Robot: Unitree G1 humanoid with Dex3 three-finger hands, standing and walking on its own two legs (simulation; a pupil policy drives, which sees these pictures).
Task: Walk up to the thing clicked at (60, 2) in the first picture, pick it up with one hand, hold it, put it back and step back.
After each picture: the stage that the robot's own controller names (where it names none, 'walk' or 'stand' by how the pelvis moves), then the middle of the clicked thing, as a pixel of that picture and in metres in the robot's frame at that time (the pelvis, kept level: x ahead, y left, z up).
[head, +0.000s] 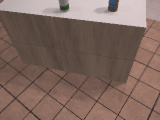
stand; (63, 2) +1.01 +0.18 -0.07
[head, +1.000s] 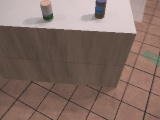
walk; (47, 11) +0.89 +0.25 -0.06
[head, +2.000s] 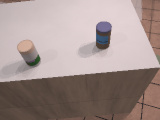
walk; (29, 54) +0.49 +0.27 -0.03
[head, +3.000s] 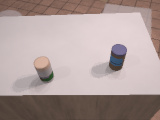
stand; (44, 70) +0.44 +0.23 -0.07
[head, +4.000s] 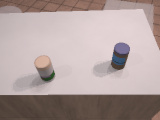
stand; (45, 69) +0.44 +0.22 -0.07
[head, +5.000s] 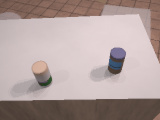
stand; (42, 74) +0.43 +0.23 -0.07
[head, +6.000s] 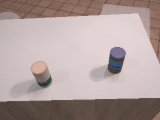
stand; (42, 74) +0.42 +0.23 -0.07
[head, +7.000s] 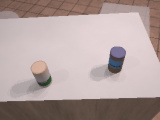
stand; (42, 74) +0.42 +0.23 -0.07
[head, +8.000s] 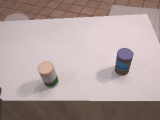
rise first; (48, 75) +0.42 +0.22 -0.07
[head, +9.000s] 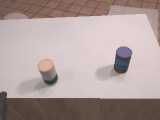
go down; (48, 73) +0.43 +0.22 -0.06
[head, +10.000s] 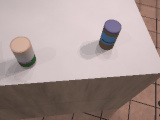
go down; (24, 53) +0.45 +0.21 -0.02
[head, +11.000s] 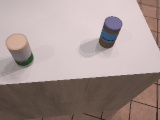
go down; (21, 51) +0.45 +0.21 +0.01
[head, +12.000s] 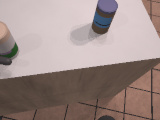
close in; (2, 42) +0.45 +0.22 +0.04
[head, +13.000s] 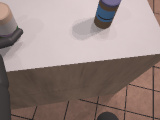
close; (4, 24) +0.50 +0.21 +0.05
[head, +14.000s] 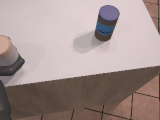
lift; (6, 55) +0.42 +0.23 +0.04
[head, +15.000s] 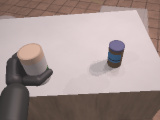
lift; (35, 65) +0.33 +0.18 +0.14
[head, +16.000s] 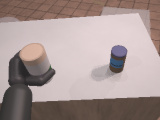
hold; (38, 65) +0.33 +0.17 +0.14
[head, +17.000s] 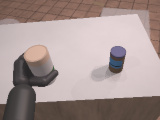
hold; (41, 66) +0.33 +0.16 +0.13
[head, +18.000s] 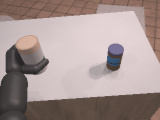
crouch; (32, 55) +0.38 +0.19 +0.12
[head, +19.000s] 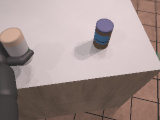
lower; (17, 47) +0.45 +0.21 +0.04
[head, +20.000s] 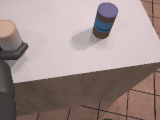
lower; (10, 40) +0.47 +0.21 +0.03
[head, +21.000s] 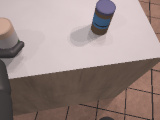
lower; (6, 38) +0.47 +0.22 +0.04
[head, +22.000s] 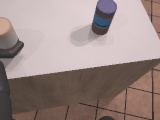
lower; (6, 38) +0.47 +0.22 +0.04
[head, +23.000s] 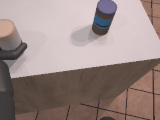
lower; (9, 40) +0.47 +0.21 +0.04
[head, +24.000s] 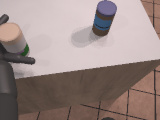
withdraw; (15, 42) +0.46 +0.20 +0.03
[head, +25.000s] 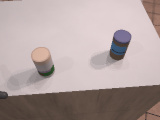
sink last; (43, 63) +0.42 +0.18 -0.01
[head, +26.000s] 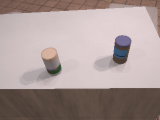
stand; (52, 62) +0.46 +0.20 -0.01
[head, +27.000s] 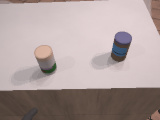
stand; (46, 60) +0.44 +0.19 +0.00
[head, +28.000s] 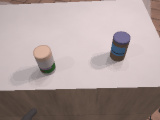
stand; (45, 60) +0.44 +0.20 +0.00
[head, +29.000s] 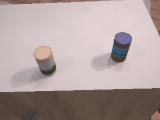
stand; (46, 61) +0.43 +0.19 +0.00
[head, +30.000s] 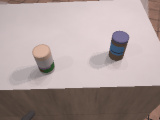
stand; (44, 60) +0.44 +0.19 +0.00
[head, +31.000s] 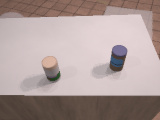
stand; (51, 69) +0.45 +0.19 -0.07
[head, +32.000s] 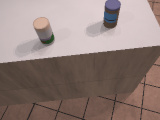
walk; (44, 32) +0.56 +0.20 -0.04
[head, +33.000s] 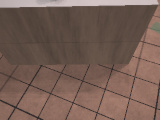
walk; out of the picture +0.89 +0.16 -0.04
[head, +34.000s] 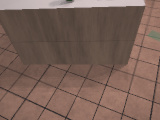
stand; out of the picture +1.10 +0.17 -0.05
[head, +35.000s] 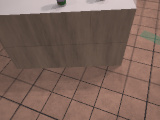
stand; out of the picture +1.08 +0.20 -0.07
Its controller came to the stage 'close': yes
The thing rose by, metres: 0.20
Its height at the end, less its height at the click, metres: +0.00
